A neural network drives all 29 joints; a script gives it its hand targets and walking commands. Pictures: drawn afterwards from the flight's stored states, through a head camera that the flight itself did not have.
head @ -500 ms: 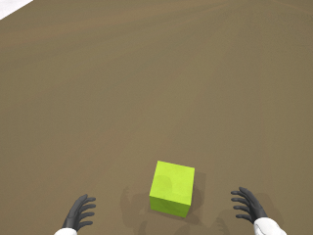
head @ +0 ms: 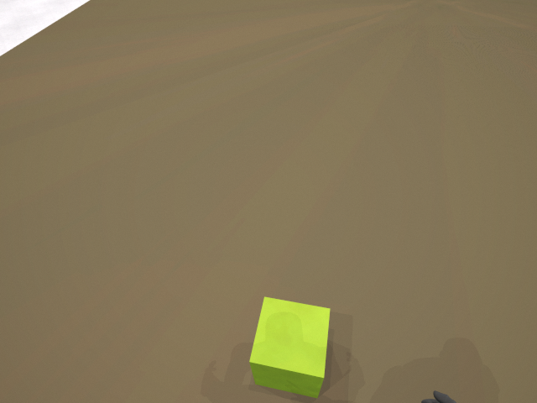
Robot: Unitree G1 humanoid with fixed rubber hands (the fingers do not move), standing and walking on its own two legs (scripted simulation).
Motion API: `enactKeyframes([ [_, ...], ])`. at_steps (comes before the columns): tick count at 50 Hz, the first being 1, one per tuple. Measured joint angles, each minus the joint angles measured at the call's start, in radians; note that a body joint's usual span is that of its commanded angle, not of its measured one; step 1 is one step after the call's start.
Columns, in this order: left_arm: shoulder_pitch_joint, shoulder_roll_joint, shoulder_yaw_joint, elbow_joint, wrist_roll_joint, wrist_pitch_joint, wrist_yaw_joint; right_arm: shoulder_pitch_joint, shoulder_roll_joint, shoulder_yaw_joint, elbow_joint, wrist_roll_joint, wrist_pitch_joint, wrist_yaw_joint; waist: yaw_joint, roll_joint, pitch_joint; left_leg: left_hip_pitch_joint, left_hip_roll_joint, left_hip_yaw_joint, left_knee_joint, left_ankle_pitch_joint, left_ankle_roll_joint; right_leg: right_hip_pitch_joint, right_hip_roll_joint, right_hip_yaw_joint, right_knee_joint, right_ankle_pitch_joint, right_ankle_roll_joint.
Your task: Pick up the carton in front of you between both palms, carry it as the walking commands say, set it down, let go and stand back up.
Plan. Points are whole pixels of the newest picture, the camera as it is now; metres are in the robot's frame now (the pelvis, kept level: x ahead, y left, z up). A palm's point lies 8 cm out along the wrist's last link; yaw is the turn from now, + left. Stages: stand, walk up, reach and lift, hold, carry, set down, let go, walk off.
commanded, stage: stand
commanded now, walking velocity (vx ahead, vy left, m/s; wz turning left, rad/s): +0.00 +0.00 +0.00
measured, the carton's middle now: (291, 348) +0.40 -0.04 -0.64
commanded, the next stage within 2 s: none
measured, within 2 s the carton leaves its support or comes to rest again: neither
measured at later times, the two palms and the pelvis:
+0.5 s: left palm out of the picture +0.03 +0.25 -0.12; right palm out of the picture +0.00 -0.26 -0.13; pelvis +0.00 +0.00 +0.00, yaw -1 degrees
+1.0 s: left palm out of the picture -0.05 +0.23 -0.13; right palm out of the picture -0.08 -0.22 -0.14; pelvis -0.03 +0.00 +0.01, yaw -2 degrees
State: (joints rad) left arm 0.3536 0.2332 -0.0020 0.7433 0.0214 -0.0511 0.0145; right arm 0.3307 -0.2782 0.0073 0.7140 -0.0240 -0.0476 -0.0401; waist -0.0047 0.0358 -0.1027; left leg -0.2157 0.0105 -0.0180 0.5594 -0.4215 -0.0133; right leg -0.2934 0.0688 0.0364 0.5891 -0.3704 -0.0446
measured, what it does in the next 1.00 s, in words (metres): stands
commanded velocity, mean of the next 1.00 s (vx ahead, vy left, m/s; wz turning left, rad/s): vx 0.00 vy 0.00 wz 0.00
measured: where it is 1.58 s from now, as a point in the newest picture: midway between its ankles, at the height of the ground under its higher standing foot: outside the picture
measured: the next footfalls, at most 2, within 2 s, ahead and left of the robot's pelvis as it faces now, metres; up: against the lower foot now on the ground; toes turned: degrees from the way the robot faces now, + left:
none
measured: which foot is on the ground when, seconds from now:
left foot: down 0.00-1.00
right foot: down 0.00-1.00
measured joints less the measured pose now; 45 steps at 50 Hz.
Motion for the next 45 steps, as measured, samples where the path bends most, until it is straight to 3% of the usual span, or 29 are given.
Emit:
enactKeyframes([
  [45, 0.026, -0.058, -0.028, 0.302, -0.009, 0.054, 0.024, 0.056, 0.071, 0.049, 0.360, 0.007, 0.058, -0.015, 0.002, -0.014, 0.098, 0.118, 0.003, 0.037, -0.089, 0.061, 0.004, 0.098, -0.003, 0.028, -0.068, 0.061, 0.005],
])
